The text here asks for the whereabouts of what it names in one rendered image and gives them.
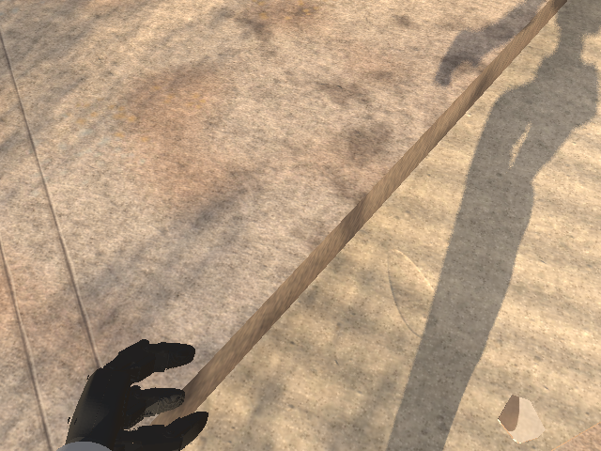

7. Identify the robot left hand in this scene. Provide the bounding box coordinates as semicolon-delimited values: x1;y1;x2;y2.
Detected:
65;339;208;451

